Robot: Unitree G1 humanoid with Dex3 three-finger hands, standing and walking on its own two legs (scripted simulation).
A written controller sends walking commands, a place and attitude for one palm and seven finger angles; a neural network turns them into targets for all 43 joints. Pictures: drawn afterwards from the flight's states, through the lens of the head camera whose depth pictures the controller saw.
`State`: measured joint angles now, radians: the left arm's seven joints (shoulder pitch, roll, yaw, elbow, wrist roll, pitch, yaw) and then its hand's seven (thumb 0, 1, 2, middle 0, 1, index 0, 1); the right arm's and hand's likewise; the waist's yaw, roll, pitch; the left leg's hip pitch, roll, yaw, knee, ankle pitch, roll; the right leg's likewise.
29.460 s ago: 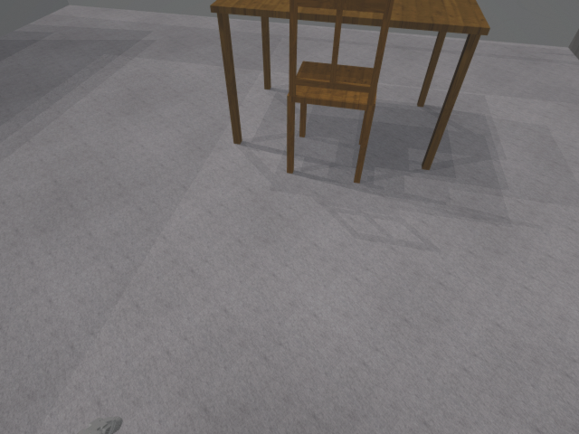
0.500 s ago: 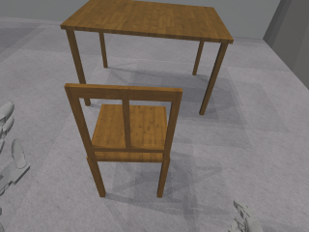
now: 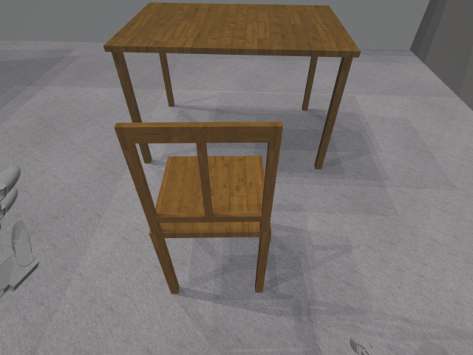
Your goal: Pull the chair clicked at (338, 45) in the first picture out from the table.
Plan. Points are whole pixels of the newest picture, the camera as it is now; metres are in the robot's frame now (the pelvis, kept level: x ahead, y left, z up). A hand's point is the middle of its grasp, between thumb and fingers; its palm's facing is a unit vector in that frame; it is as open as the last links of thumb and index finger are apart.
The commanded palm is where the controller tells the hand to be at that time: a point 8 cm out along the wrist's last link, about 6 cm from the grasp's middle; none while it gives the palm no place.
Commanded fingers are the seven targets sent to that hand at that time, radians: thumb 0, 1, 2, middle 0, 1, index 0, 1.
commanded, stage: stop stepping back and stand still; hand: left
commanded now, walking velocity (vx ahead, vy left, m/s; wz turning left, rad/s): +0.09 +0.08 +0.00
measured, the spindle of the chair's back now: (205, 182) +0.57 +0.13 -0.08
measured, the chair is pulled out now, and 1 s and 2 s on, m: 0.64 0.64 0.64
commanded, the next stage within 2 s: let the arm hang, fingers relaxed in 0.04 s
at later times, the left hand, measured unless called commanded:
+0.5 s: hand out of the picture +0.07 +0.19 -0.16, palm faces +0.12 -0.98 -0.16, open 6.8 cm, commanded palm none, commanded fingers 0.00 0.90 0.90 -0.20 -0.30 -0.20 -0.30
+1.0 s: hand out of the picture -0.03 +0.19 -0.16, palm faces +0.07 -0.98 -0.17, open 7.3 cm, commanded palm none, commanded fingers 0.00 0.90 0.90 -0.20 -0.30 -0.20 -0.30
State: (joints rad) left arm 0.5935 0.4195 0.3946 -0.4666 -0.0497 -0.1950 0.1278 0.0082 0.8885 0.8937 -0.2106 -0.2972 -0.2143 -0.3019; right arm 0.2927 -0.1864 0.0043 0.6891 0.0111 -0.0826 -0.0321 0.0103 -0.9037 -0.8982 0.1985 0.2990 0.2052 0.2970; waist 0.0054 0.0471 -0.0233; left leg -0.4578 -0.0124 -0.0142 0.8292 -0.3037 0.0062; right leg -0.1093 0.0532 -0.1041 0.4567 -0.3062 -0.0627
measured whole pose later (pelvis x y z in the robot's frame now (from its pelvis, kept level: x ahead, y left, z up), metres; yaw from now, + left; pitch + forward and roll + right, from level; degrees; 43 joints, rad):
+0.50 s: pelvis +0.00 +0.02 +0.00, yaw +4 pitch +0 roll +0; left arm 0.27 0.15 0.02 0.80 0.00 0.02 0.02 -0.09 1.01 0.89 -0.21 -0.30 -0.21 -0.30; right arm 0.26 -0.16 0.00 0.92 -0.02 0.01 -0.02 0.00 -0.94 -0.90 0.20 0.30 0.21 0.30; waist 0.00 -0.02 0.07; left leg -0.30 -0.03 -0.02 0.55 -0.24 0.02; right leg -0.21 0.01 -0.05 0.54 -0.32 -0.02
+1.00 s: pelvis +0.00 +0.03 +0.01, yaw +3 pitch -2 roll +0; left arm 0.34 0.12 -0.03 1.08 0.00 0.02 0.03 0.00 0.91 0.89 -0.20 -0.29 -0.20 -0.30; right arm 0.34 -0.14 0.01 1.08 -0.01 0.01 -0.03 0.00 -0.91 -0.90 0.19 0.30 0.20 0.30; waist 0.00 0.03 0.04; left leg -0.21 -0.02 0.01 0.44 -0.19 0.03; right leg -0.14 0.00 -0.02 0.44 -0.27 -0.01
